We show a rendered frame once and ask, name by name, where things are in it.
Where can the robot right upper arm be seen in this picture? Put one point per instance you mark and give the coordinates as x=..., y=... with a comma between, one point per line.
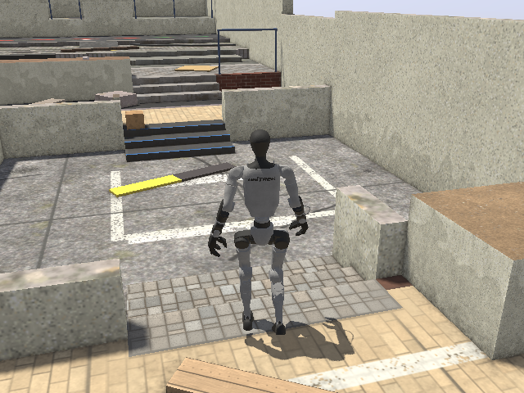
x=291, y=185

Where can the robot right forearm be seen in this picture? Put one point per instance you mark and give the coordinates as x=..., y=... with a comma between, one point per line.
x=300, y=213

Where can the robot left upper arm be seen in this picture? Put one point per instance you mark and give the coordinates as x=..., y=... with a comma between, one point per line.
x=231, y=187

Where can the robot left foot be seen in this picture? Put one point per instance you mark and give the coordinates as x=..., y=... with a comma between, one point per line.
x=247, y=323

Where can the robot right hand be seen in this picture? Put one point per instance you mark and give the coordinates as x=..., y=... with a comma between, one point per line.
x=296, y=224

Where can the robot left hand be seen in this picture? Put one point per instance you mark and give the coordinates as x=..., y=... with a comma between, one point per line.
x=212, y=244

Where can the robot left forearm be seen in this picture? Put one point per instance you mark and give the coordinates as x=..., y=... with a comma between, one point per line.
x=219, y=221

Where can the left robot thigh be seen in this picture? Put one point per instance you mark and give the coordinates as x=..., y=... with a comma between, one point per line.
x=242, y=240

